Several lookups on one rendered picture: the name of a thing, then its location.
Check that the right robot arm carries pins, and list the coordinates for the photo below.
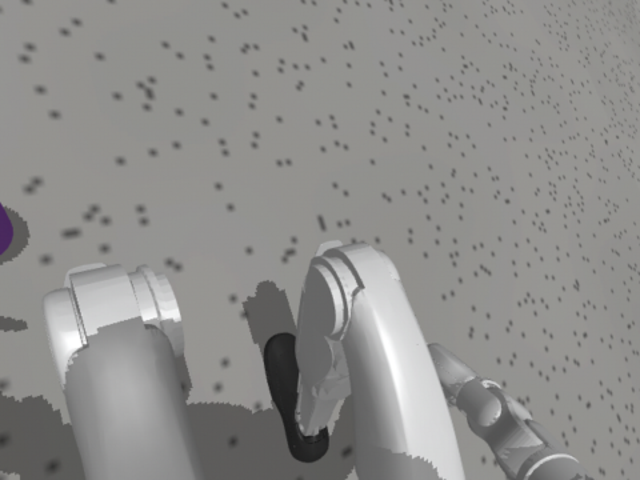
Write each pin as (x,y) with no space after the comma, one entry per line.
(524,449)

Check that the right robot hand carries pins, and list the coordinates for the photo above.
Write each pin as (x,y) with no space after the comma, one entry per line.
(453,373)

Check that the bottle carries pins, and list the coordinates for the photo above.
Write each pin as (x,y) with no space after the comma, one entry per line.
(6,230)

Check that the right robot foot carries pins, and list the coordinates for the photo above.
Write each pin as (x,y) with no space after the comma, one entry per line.
(282,374)

